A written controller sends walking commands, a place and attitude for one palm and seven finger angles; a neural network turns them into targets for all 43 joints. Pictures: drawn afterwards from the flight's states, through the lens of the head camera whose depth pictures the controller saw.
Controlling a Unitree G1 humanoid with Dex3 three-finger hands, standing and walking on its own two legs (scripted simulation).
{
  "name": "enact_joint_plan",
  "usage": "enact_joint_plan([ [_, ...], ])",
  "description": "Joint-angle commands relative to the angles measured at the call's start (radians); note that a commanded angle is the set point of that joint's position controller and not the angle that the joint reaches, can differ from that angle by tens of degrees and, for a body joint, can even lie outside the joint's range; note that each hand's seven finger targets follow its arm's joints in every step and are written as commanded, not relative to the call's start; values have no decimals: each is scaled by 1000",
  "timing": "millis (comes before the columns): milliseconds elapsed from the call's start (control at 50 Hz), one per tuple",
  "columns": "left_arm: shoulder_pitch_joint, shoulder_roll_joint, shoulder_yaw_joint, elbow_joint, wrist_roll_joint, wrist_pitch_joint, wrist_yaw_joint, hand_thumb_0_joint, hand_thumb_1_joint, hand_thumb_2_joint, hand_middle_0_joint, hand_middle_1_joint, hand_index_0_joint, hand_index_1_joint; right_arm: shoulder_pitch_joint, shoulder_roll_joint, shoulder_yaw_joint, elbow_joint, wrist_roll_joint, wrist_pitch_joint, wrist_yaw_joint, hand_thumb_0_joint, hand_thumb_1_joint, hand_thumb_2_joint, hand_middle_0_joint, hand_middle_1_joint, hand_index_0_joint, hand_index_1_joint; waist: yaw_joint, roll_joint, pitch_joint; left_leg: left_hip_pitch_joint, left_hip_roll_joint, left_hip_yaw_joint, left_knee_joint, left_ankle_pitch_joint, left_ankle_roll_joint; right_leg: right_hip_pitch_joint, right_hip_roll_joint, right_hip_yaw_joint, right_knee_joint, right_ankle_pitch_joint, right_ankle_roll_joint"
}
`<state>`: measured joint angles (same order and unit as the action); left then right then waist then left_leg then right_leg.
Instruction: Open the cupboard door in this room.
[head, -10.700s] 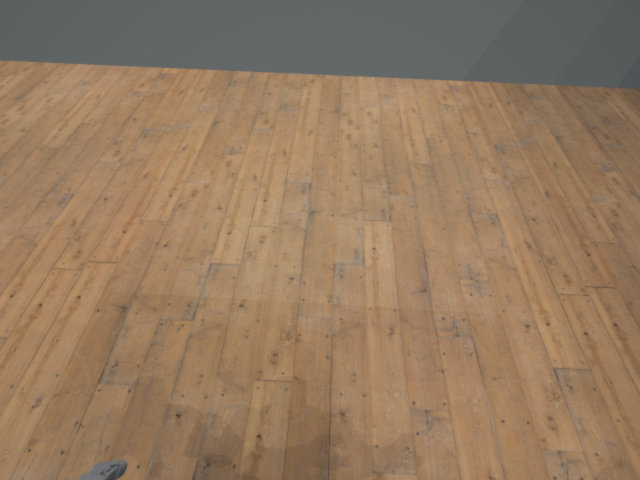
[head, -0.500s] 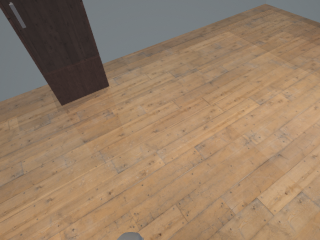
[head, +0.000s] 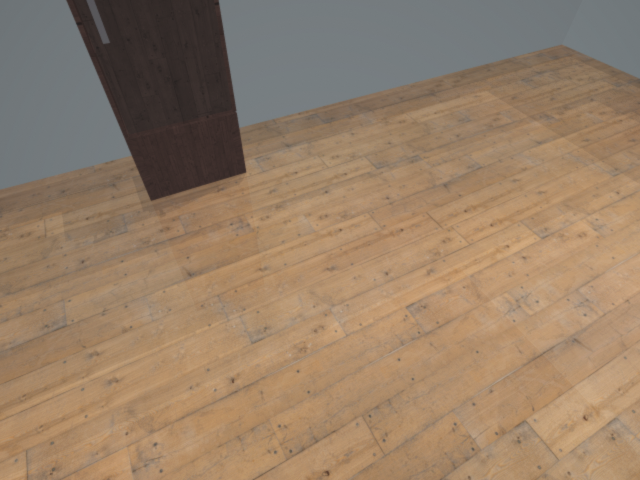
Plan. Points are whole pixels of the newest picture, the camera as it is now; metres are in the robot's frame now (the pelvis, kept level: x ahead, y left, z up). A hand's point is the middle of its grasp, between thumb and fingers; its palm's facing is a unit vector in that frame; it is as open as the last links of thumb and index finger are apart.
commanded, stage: turn or walk to find it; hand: left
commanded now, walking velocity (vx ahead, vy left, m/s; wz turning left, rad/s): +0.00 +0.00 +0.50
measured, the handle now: (97, 18) +1.33 +0.81 +0.02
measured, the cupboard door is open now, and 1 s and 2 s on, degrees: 0 0 0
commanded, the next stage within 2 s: stand and wait in 0.62 s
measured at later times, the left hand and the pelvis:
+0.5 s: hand out of the picture -0.01 +0.26 -0.16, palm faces +0.26 -0.94 -0.24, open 7.4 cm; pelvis -0.05 +0.03 +0.00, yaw +14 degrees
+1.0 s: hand out of the picture -0.12 +0.12 -0.15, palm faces +0.43 -0.88 -0.18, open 7.4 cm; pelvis +0.00 +0.01 +0.01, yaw +22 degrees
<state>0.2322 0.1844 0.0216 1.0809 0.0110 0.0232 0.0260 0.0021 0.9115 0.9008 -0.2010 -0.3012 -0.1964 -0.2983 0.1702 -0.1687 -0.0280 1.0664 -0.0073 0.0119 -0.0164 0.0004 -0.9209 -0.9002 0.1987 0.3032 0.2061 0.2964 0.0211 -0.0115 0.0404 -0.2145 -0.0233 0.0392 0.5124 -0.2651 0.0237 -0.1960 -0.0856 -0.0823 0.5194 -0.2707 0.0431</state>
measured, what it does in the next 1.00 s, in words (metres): steps on the spot, turning left: left foot, then right foot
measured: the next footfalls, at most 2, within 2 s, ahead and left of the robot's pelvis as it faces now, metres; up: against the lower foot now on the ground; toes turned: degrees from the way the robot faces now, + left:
left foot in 0.26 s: +0.01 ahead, +0.14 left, +0.00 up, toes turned +13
right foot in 0.70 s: +0.01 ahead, -0.09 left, +0.00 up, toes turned +14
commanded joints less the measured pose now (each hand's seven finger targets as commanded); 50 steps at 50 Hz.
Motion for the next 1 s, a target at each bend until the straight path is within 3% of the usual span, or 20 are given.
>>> enact_joint_plan([
  [0, 77, 208, 57, -59, 12, -24, 11, 0, 900, 900, -200, -300, -200, -300, -20, -103, -40, -96, -4, 12, 7, 0, -900, -900, 200, 300, 200, 300, 18, -273, 8, -189, 19, -12, 183, -126, -38, 27, -297, 244, -226, 119, -157],
  [40, 50, 191, 60, -89, 19, -20, 13, 0, 900, 900, -200, -300, -200, -300, -49, -121, -57, -112, -6, 26, 12, 0, -900, -900, 200, 300, 200, 300, 23, -213, 53, -234, 38, -45, 465, -258, -36, -59, -332, 238, -256, 148, -218],
  [80, -15, 185, 63, -122, 23, -20, 15, 0, 900, 900, -200, -300, -200, -300, -12, -100, -57, -112, -1, 28, 21, 0, -900, -900, 200, 300, 200, 300, -13, -140, 32, -227, 62, -32, 496, -257, -44, -52, -306, 123, -201, 257, -194],
  [160, -8, 221, 77, -143, 24, -17, 10, 0, 900, 900, -200, -300, -200, -300, 16, -87, -49, -128, -1, 19, 27, 0, -900, -900, 200, 300, 200, 300, -6, -185, -24, -147, 55, 45, 241, -176, -64, -3, -278, 20, -88, 314, -151],
  [200, -12, 217, 79, -149, 13, -7, 5, 0, 900, 900, -200, -300, -200, -300, 78, -104, -52, -124, -6, 10, 28, 0, -900, -900, 200, 300, 200, 300, -37, -110, -56, -10, 51, 56, 30, -1, -57, -64, -249, -38, 26, 214, -87],
  [220, -9, 187, 75, -167, 4, 3, 0, 0, 900, 900, -200, -300, -200, -300, 108, -159, -63, -126, -11, 1, 29, 0, -900, -900, 200, 300, 200, 300, -53, 49, -69, 68, 124, -82, -90, 75, -24, -166, -182, -77, 169, 77, -30],
  [240, -19, 120, 65, -208, -1, 8, -7, 0, 900, 900, -200, -300, -200, -300, 140, -259, -87, -138, -19, -6, 24, 0, -900, -900, 200, 300, 200, 300, -68, 329, -52, 111, 356, -415, -204, 233, 85, -367, -50, -106, 379, -267, 41],
  [260, -96, 118, 54, -236, 7, 14, -4, 0, 900, 900, -200, -300, -200, -300, 183, -303, -98, -124, -20, -5, 16, 0, -900, -900, 200, 300, 200, 300, -107, 303, -70, 52, 429, -499, -248, 217, 168, -365, -33, -9, 533, -362, 28],
  [300, -154, 123, 61, -233, 6, 16, -6, 0, 900, 900, -200, -300, -200, -300, 129, -263, -85, -133, -21, -5, 4, 0, -900, -900, 200, 300, 200, 300, -82, 221, -36, -34, 360, -462, -251, 83, 162, -381, -39, 73, 638, -260, 15],
  [380, -84, 116, 58, -194, 5, 9, -17, 0, 900, 900, -200, -300, -200, -300, 55, -217, -63, -159, -18, -13, 0, 0, -900, -900, 200, 300, 200, 300, -37, 137, -58, -15, 258, -308, -224, 167, 129, -311, -14, 63, 557, -145, 23],
  [560, -97, 108, 47, -231, 8, -11, -37, 0, 900, 900, -200, -300, -200, -300, 121, -241, -78, -153, -27, -8, 11, 0, -900, -900, 200, 300, 200, 300, -67, 172, -57, -3, 244, -465, -297, -296, 148, -218, 50, 32, 244, -213, 6],
  [620, 74, 99, 48, -178, 7, -20, -42, 0, 900, 900, -200, -300, -200, -300, 56, -229, -77, -164, -26, -3, 12, 0, -900, -900, 200, 300, 200, 300, 11, 147, -50, -182, 165, -383, -246, -324, 102, 74, 94, -36, -11, -126, -10],
  [640, 170, 114, 54, -148, 12, -25, -36, 0, 900, 900, -200, -300, -200, -300, 37, -193, -74, -169, -21, 0, 10, 0, -900, -900, 200, 300, 200, 300, 52, 65, -39, -314, 100, -317, -121, -330, 62, 236, 63, -8, -147, -77, -20],
  [660, 223, 189, 67, -138, 30, -33, -21, 0, 900, 900, -200, -300, -200, -300, 55, -109, -56, -182, -7, 0, 11, 0, -900, -900, 200, 300, 200, 300, 67, -185, -24, -529, -17, -159, 178, -313, -1, 348, -181, 279, -311, -308, -88],
  [680, 193, 231, 60, -158, 17, -30, -7, 0, 900, 900, -200, -300, -200, -300, 15, -102, -50, -208, -18, -3, 13, 0, -900, -900, 200, 300, 200, 300, 63, -234, 67, -602, -35, -103, 368, -288, -29, 215, -376, 520, -414, -420, -147],
  [700, 141, 227, 64, -171, 8, -41, 1, 0, 900, 900, -200, -300, -200, -300, 10, -148, -61, -203, -25, 7, 21, 0, -900, -900, 200, 300, 200, 300, 32, -176, 85, -522, 21, -141, 473, -225, -23, 42, -398, 555, -461, -491, -171],
  [740, 25, 144, 40, -173, 6, -57, 2, 0, 900, 900, -200, -300, -200, -300, 61, -133, -60, -150, -24, 21, 31, 0, -900, -900, 200, 300, 200, 300, -40, -116, 176, -437, 49, -129, 543, -80, -34, -96, -273, 354, -440, -291, -136],
  [800, 48, 75, 13, -136, 3, -74, -1, 0, 900, 900, -200, -300, -200, -300, 126, -94, -44, -96, -20, 18, 28, 0, -900, -900, 200, 300, 200, 300, -57, -128, 106, -349, 54, -76, 529, -1, -65, -7, -166, 114, -320, 223, -116],
  [880, 162, 72, 0, -54, 6, -75, 2, 0, 900, 900, -200, -300, -200, -300, 55, -70, -23, -84, -10, 14, 15, 0, -900, -900, 200, 300, 200, 300, -19, -156, 23, -266, 60, -13, 364, -43, -79, 106, -158, 61, -207, 667, -128],
  [980, 217, 91, 2, 21, 9, -61, 10, 0, 900, 900, -200, -300, -200, -300, -13, -51, 0, -50, -1, -8, 1, 0, -900, -900, 200, 300, 200, 300, 13, -192, -21, -119, 41, 36, 76, -20, -63, 165, -144, 79, -112, 810, -137],
])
